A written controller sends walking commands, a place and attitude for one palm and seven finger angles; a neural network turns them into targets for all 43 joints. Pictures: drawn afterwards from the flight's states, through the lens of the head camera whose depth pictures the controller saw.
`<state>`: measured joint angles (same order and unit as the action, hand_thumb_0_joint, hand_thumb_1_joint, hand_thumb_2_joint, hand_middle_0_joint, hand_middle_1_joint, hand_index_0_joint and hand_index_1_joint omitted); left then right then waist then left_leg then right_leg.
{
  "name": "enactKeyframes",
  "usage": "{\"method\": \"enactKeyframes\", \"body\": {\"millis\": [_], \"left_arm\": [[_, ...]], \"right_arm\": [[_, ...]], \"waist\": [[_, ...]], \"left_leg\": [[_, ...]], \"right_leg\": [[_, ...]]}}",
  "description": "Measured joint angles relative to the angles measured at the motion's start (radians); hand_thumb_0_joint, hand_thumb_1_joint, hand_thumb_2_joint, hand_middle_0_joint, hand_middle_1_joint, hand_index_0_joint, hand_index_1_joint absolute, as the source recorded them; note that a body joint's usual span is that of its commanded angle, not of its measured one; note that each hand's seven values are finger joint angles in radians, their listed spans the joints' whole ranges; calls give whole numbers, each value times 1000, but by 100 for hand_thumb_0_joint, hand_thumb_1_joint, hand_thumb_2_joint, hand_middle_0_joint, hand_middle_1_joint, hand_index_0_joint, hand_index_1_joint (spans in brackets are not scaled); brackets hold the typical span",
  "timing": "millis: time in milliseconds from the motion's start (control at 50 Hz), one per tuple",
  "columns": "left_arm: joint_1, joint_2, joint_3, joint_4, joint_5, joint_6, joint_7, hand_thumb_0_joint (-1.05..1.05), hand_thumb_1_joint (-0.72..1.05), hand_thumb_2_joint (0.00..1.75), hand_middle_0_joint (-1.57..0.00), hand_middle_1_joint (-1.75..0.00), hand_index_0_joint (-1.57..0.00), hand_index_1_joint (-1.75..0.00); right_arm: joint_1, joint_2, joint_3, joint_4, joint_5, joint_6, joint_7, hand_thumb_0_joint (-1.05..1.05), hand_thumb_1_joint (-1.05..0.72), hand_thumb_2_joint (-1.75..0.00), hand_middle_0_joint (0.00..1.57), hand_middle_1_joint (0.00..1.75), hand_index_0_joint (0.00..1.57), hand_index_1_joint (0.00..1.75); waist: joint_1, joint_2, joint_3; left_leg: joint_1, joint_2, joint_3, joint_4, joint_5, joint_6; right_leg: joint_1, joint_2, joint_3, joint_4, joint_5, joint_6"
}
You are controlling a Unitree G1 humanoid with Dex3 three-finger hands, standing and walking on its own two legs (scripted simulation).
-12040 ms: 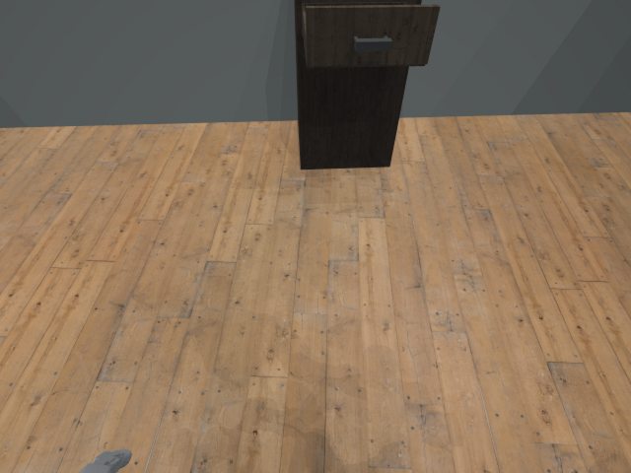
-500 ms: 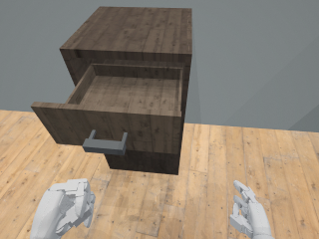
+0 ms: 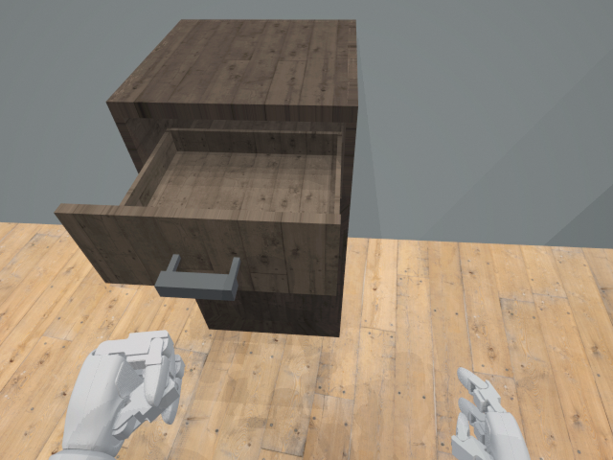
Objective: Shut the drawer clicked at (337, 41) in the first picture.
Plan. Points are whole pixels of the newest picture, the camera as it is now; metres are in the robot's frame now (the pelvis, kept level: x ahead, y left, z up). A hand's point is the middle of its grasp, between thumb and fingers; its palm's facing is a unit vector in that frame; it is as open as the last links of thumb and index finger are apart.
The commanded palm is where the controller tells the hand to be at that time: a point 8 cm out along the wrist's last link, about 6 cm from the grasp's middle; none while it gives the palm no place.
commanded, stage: bring the fist close to the handle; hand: left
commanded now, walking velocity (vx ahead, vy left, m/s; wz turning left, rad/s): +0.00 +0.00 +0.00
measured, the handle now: (201, 273) +0.38 +0.20 +0.02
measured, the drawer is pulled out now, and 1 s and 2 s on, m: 0.26 0.26 0.25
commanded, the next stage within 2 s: push the drawer shut in 1.50 s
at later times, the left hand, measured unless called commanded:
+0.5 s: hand (192, 371) +0.21 +0.15 +0.07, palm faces -0.01 -1.00 -0.06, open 3.3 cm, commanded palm +0.18 +0.21 +0.07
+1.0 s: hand (207, 358) +0.24 +0.15 +0.02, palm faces -0.04 -1.00 -0.04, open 3.3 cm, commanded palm +0.22 +0.21 +0.02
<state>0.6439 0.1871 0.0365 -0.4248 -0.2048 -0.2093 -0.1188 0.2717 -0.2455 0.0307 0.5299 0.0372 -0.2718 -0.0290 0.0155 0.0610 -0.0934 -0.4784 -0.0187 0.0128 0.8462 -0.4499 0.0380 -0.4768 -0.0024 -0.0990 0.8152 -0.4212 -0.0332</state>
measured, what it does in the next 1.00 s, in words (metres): stands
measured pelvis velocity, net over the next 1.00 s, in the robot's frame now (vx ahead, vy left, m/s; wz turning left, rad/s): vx -0.01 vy -0.01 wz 0.00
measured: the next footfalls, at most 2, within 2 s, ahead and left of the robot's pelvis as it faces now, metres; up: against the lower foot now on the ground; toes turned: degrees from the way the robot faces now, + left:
none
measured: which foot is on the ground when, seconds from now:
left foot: down 0.00-1.00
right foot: down 0.00-1.00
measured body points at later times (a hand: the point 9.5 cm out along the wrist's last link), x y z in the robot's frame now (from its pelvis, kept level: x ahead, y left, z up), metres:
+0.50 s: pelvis +0.00 -0.01 +0.00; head +0.04 -0.03 +0.44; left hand +0.20 +0.20 +0.08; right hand +0.18 -0.25 -0.08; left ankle -0.01 +0.09 -0.70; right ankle +0.00 -0.10 -0.70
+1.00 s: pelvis -0.01 -0.01 -0.03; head +0.06 -0.01 +0.41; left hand +0.24 +0.21 +0.02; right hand +0.17 -0.25 -0.12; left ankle -0.01 +0.09 -0.70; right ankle +0.00 -0.10 -0.70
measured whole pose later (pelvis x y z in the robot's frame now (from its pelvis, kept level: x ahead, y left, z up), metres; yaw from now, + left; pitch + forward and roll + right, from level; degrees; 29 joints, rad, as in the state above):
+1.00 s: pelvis -0.01 -0.01 -0.03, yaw +0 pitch +14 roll -1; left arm 0.28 0.19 0.10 0.04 -0.22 -0.39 -0.20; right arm 0.22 -0.25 0.02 0.56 0.01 -0.21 -0.03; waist -0.02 0.04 -0.12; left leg -0.77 -0.01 0.01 1.04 -0.51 0.03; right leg -0.77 0.00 -0.11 1.01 -0.48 -0.05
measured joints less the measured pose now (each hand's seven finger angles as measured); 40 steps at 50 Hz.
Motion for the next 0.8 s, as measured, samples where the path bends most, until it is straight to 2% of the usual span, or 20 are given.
{"method": "enactKeyframes", "body": {"millis": [200,400,800], "left_arm": [[-41,10,22,81,-12,21,-33,2,90,90,-141,-160,-140,-160],[-127,8,49,197,-20,-45,-58,2,90,90,-140,-160,-140,-160],[-227,4,68,369,-18,-159,-73,2,90,90,-140,-160,-140,-160]], "right_arm": [[-14,6,7,10,0,6,-13,2,-90,-90,20,30,20,30],[-25,-8,0,21,-9,-1,-10,2,-90,-90,20,30,20,30],[-34,-7,-16,28,-22,46,0,2,-90,-90,20,30,20,30]], "waist": [[-1,-1,0],[-9,-11,7],[-27,-26,-7]], "left_leg": [[0,4,-5,-14,6,-9],[-49,9,-14,13,-3,-18],[-190,10,-7,112,-39,-15]], "right_leg": [[-2,5,-4,-9,2,-8],[-47,9,-14,15,-8,-18],[-192,5,-9,117,-44,-18]]}}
